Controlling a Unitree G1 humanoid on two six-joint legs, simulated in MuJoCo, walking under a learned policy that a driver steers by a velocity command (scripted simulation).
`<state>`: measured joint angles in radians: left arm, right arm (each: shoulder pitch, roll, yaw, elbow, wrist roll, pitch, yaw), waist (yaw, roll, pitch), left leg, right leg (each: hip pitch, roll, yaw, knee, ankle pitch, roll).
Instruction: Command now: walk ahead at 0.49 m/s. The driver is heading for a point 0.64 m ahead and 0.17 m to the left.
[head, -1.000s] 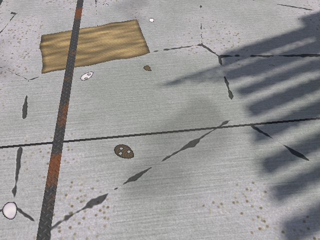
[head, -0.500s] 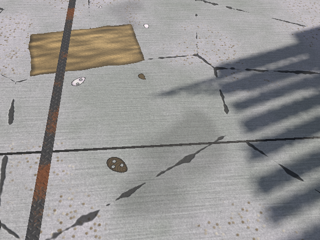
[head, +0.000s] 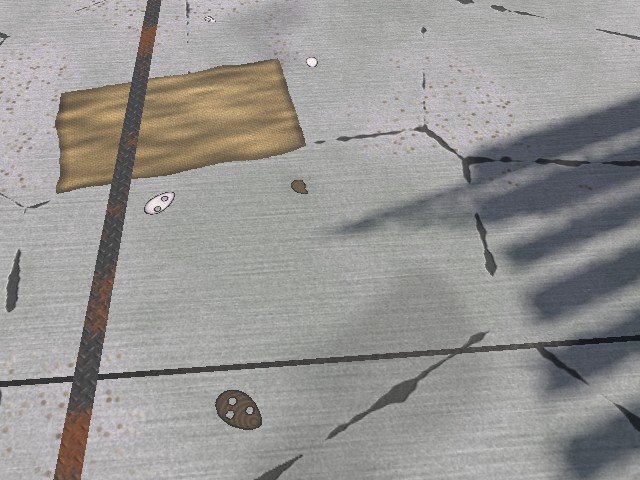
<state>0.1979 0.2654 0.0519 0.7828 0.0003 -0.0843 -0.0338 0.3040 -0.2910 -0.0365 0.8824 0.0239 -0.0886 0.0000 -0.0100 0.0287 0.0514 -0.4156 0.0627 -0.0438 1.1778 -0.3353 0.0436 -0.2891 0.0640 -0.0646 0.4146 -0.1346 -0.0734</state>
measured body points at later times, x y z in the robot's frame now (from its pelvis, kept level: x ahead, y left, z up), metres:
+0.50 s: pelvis +0.29 +0.07 +0.00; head +0.32 +0.08 +0.45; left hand +0.34 +0.35 -0.14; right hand +0.43 -0.20 -0.10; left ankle +0.36 +0.15 -0.74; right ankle +0.18 -0.08 -0.65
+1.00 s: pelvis +0.54 +0.02 -0.01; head +0.58 +0.01 +0.44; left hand +0.72 +0.28 -0.10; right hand +0.58 -0.26 -0.15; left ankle +0.41 +0.16 -0.66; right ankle +0.65 -0.07 -0.74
